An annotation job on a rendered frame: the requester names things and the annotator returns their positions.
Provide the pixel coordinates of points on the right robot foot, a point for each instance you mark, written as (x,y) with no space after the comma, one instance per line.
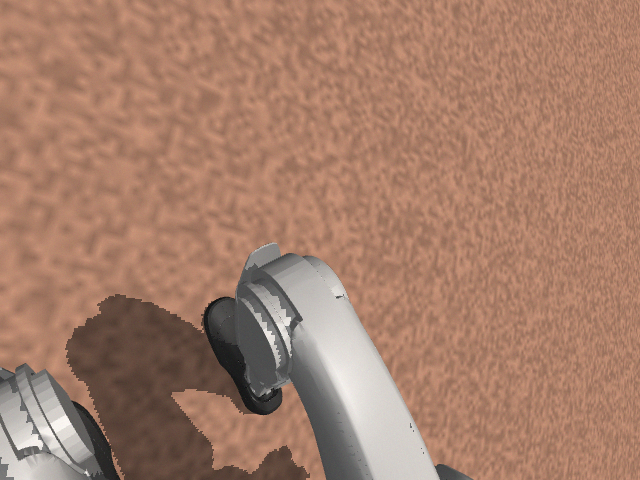
(220,329)

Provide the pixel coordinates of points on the right robot hand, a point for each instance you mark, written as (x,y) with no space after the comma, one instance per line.
(447,473)

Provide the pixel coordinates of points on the left robot foot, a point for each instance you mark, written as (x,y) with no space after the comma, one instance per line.
(101,446)

